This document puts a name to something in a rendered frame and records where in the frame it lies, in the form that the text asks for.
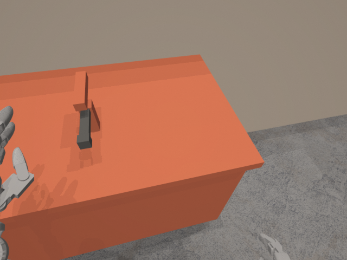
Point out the robot left hand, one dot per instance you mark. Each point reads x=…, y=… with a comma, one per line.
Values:
x=16, y=184

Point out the robot right hand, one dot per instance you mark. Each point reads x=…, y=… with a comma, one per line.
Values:
x=274, y=248

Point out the tap lever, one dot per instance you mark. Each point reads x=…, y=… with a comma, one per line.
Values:
x=84, y=139

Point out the counter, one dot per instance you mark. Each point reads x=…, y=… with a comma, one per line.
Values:
x=167, y=152

